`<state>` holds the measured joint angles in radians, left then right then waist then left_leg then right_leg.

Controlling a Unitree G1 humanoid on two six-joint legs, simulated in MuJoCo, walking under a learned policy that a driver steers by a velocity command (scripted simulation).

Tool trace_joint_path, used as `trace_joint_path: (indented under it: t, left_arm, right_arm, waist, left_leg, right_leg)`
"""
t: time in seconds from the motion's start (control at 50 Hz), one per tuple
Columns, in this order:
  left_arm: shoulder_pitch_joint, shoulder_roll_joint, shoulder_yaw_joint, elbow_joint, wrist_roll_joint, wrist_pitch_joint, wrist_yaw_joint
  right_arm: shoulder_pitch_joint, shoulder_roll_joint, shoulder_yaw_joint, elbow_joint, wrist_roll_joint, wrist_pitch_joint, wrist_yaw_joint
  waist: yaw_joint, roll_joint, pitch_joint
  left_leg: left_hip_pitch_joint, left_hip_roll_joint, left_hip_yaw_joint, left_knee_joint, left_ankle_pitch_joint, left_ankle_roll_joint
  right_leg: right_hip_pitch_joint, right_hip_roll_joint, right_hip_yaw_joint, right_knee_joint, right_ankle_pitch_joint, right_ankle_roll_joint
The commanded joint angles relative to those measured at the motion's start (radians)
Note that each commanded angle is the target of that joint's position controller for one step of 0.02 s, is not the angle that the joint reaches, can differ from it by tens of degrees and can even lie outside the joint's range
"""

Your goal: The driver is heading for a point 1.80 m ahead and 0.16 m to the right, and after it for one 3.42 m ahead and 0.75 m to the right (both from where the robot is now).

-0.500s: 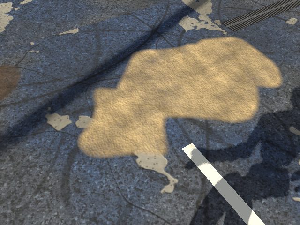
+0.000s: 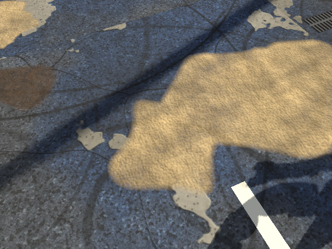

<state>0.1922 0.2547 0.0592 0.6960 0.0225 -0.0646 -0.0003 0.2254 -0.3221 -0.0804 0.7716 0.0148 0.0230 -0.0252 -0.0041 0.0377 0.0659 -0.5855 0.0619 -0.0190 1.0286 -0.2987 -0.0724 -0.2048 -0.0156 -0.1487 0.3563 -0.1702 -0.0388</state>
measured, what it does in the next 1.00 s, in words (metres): steps on the spot: left foot, then right foot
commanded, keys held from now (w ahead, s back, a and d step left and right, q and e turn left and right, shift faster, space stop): q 0.06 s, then no key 0.36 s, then e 0.58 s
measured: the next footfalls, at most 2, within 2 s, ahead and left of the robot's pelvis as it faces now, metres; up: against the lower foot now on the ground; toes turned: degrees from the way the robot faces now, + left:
left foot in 0.22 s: +0.14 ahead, +0.14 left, +0.00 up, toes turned +5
right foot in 0.54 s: +0.12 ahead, -0.11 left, +0.00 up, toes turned +5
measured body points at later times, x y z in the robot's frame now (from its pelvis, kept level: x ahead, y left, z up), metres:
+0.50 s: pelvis +0.07 +0.03 -0.01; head +0.10 +0.04 +0.44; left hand +0.16 +0.32 -0.13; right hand +0.28 -0.19 -0.11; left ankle +0.10 +0.13 -0.75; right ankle +0.08 -0.12 -0.73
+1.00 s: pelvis +0.07 +0.00 -0.01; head +0.11 -0.01 +0.44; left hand +0.26 +0.26 -0.11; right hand +0.16 -0.30 -0.13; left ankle +0.10 +0.13 -0.75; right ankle +0.05 -0.12 -0.72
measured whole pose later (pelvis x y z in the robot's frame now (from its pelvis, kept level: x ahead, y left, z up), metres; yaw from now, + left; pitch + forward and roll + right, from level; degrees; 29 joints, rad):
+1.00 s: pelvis +0.07 +0.00 -0.01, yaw -8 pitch +1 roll +1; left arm 0.12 0.30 0.08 0.72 -0.02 0.07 -0.01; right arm 0.14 -0.29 -0.08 0.77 -0.01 0.01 -0.05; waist -0.02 0.00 0.07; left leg -0.26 0.10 0.21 0.48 -0.23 -0.01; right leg -0.41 -0.06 -0.03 0.82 -0.42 0.05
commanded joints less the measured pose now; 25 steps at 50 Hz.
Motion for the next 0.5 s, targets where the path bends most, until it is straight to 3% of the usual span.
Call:
trace_joint_path:
  t: [0.02,0.08,0.14,0.18,0.2,0.22,0.24,0.26,0.28,0.3,0.32,0.38,0.42,0.46,0.5]
  left_arm:
    - [-0.088,0.146,0.041,-0.061,-0.008,-0.008,0.022]
    - [-0.078,0.178,0.052,-0.043,-0.021,0.012,0.024]
    - [-0.06,0.205,0.061,-0.018,-0.044,0.028,0.01]
    - [-0.07,0.203,0.059,-0.006,-0.062,0.036,0.007]
    - [-0.03,0.18,0.051,0.016,-0.059,0.037,0.006]
    - [0.019,0.139,0.035,0.023,-0.025,0.033,0.006]
    - [0.04,0.077,0.005,-0.009,0.014,0.031,0.003]
    - [-0.013,0.127,0.019,0.005,-0.009,0.044,0.002]
    - [-0.045,0.156,0.027,-0.001,-0.035,0.056,0.002]
    - [-0.052,0.143,0.027,0.009,-0.036,0.063,0.01]
    - [-0.055,0.151,0.03,0.018,-0.027,0.071,0.02]
    - [-0.002,0.118,0.021,0.052,-0.028,0.085,0.028]
    - [-0.008,0.099,0.012,0.064,-0.029,0.089,0.029]
    - [0.007,0.092,0.006,0.085,-0.032,0.092,0.023]
    - [0.015,0.105,0.008,0.093,-0.028,0.092,0.015]
  right_arm:
    - [0.039,-0.016,-0.002,-0.081,-0.008,0.008,0.016]
    - [-0.025,-0.029,-0.003,-0.128,-0.008,0.015,0.039]
    - [-0.067,-0.045,-0.011,-0.171,-0.011,0.024,0.046]
    - [-0.051,-0.05,-0.017,-0.177,-0.012,0.024,0.046]
    - [-0.023,-0.078,-0.027,-0.171,-0.017,0.018,0.04]
    - [0.027,-0.169,-0.05,-0.174,-0.02,0.012,0.022]
    - [0.012,-0.219,-0.045,-0.201,-0.047,0.006,0.008]
    - [0.02,-0.105,-0.012,-0.188,-0.044,-0.009,0.015]
    - [-0.017,-0.089,-0.002,-0.178,-0.036,-0.023,0.023]
    - [-0.055,-0.089,-0.004,-0.167,-0.028,-0.031,0.026]
    - [-0.094,-0.081,-0.001,-0.164,-0.019,-0.031,0.025]
    - [-0.149,-0.074,0.002,-0.152,-0.029,-0.027,0.018]
    - [-0.156,-0.068,0.004,-0.138,-0.032,-0.025,0.016]
    - [-0.161,-0.034,0.017,-0.112,-0.039,-0.024,0.013]
    - [-0.186,-0.053,0.014,-0.098,-0.03,-0.02,0.01]
  waist:
    - [-0.025,-0.144,-0.096]
    - [-0.002,-0.121,-0.093]
    - [0.005,-0.116,-0.09]
    - [-0.02,-0.11,-0.102]
    - [-0.029,-0.072,-0.123]
    - [-0.026,0.065,-0.198]
    - [-0.001,0.276,-0.261]
    - [-0.048,0.147,-0.339]
    - [-0.038,0.117,-0.274]
    - [-0.022,0.085,-0.238]
    - [-0.013,0.066,-0.205]
    - [0.026,0.073,-0.204]
    - [0.013,0.083,-0.204]
    - [0.013,0.087,-0.208]
    - [0.034,0.088,-0.172]
  left_leg:
    - [0.082,0.043,-0.018,-0.121,0.116,0.004]
    - [0.122,0.037,0.007,-0.228,0.124,0.024]
    - [0.142,0.01,0.027,-0.32,0.034,0.057]
    - [0.228,-0.028,0.057,-0.471,0.095,0.092]
    - [0.339,-0.051,0.05,-0.584,0.249,0.117]
    - [0.529,0.059,-0.092,-0.602,0.665,0.161]
    - [0.684,0.316,-0.407,-0.596,0.95,0.383]
    - [0.63,0.335,-0.405,-0.61,0.875,0.46]
    - [0.589,0.28,-0.313,-0.618,0.818,0.425]
    - [0.571,0.23,-0.263,-0.622,0.73,0.372]
    - [0.54,0.212,-0.24,-0.632,0.676,0.34]
    - [0.429,0.167,-0.165,-0.65,0.65,0.322]
    - [0.41,0.154,-0.152,-0.658,0.571,0.316]
    - [0.4,0.157,-0.139,-0.67,0.437,0.303]
    - [0.352,0.135,-0.116,-0.661,0.242,0.262]
  right_leg:
    - [0.022,-0.275,0.068,-0.128,0.443,-0.18]
    - [0.044,-0.295,0.052,-0.109,0.406,-0.181]
    - [0.093,-0.318,0.075,-0.035,0.404,-0.172]
    - [0.098,-0.295,0.063,0.064,0.378,-0.128]
    - [0.068,-0.246,0.032,0.153,0.34,-0.079]
    - [-0.035,-0.165,-0.033,0.328,0.186,0.001]
    - [-0.277,-0.024,-0.019,0.605,-0.438,0.104]
    - [-0.277,-0.039,0.156,0.717,-0.553,0.118]
    - [-0.303,-0.052,0.178,0.748,-0.523,0.115]
    - [-0.331,-0.061,0.186,0.717,-0.485,0.108]
    - [-0.331,-0.068,0.195,0.673,-0.436,0.113]
    - [-0.184,-0.049,0.174,0.543,-0.325,0.13]
    - [-0.121,-0.041,0.163,0.433,-0.269,0.129]
    - [-0.05,-0.047,0.158,0.321,-0.188,0.122]
    - [0.023,-0.023,0.12,0.174,-0.051,0.099]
